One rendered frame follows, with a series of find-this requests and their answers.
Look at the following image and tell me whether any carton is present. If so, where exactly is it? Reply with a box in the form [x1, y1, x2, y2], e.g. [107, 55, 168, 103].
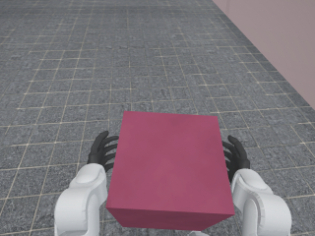
[105, 110, 235, 231]

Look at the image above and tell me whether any robot left forearm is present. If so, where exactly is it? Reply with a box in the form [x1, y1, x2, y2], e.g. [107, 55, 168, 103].
[54, 163, 108, 236]

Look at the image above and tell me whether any left robot hand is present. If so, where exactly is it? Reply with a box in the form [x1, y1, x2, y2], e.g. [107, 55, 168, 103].
[87, 130, 119, 173]

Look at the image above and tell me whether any right robot hand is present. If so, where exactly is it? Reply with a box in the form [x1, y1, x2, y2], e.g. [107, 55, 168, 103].
[221, 135, 250, 184]

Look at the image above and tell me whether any robot right forearm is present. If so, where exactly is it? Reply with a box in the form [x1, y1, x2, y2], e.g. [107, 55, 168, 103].
[230, 168, 292, 236]

